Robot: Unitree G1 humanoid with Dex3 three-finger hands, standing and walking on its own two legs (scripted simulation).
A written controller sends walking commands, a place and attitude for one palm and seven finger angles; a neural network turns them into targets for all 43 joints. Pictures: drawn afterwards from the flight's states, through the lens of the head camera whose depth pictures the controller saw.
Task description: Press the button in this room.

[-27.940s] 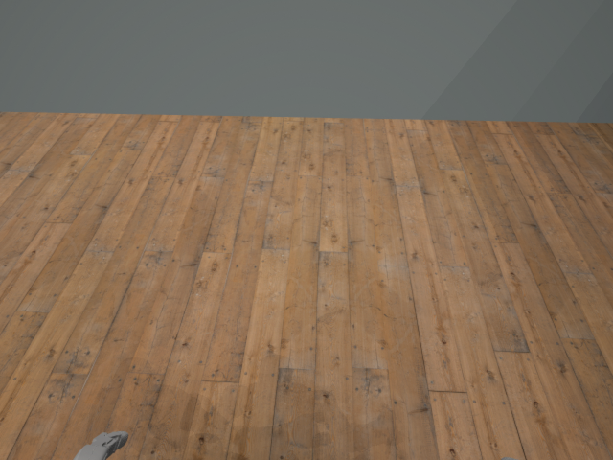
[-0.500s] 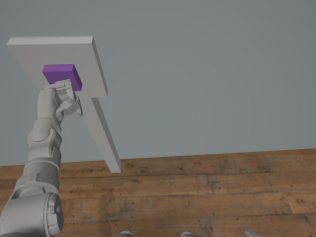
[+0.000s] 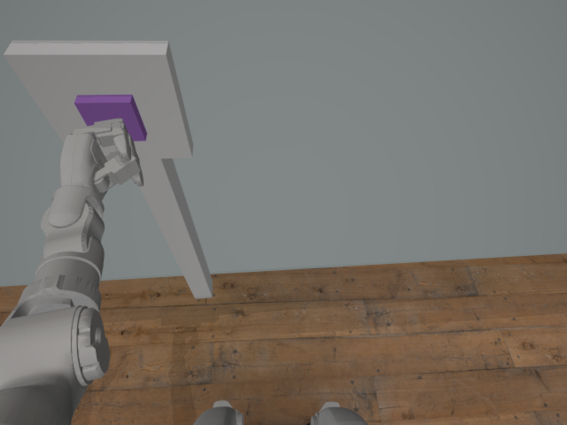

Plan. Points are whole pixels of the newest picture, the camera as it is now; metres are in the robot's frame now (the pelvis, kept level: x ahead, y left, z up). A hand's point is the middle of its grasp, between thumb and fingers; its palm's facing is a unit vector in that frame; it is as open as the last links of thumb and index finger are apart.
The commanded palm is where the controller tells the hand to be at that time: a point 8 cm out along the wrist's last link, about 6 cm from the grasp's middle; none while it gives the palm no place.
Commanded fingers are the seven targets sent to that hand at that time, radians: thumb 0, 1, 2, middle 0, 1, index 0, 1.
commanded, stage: hold the button down briefly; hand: left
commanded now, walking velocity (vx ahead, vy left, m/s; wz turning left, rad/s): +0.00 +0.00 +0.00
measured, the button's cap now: (114, 115) +0.52 +0.23 +0.12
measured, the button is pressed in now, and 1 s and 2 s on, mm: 8 0 0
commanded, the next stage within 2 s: pull the fist back off the button in 0.28 s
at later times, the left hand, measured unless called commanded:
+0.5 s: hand (131, 158) +0.47 +0.21 +0.09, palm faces +0.04 -1.00 -0.01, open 2.8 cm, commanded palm +0.45 +0.25 +0.09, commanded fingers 0.00 0.90 0.90 -1.30 -1.50 -1.30 -1.50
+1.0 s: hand (126, 181) +0.43 +0.21 +0.09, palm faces +0.06 -1.00 +0.00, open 3.0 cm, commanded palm +0.38 +0.25 +0.09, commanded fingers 0.00 0.90 0.90 -1.30 -1.50 -1.30 -1.50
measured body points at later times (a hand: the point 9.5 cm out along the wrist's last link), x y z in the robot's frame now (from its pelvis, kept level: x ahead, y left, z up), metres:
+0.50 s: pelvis -0.02 +0.00 -0.01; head +0.07 +0.02 +0.43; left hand +0.46 +0.26 +0.09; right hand +0.00 -0.27 -0.12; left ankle +0.02 +0.10 -0.70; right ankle +0.02 -0.12 -0.70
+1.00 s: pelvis +0.01 +0.01 +0.00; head +0.07 +0.01 +0.45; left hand +0.42 +0.26 +0.09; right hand +0.09 -0.25 -0.10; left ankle +0.02 +0.10 -0.70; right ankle +0.02 -0.12 -0.70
